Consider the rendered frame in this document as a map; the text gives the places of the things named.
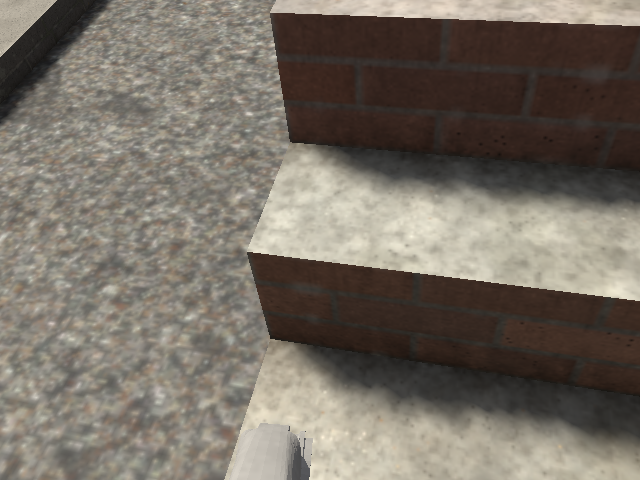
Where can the robot left shin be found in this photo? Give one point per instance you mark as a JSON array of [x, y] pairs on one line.
[[242, 436]]

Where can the left robot thigh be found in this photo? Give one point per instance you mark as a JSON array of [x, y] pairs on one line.
[[272, 452]]

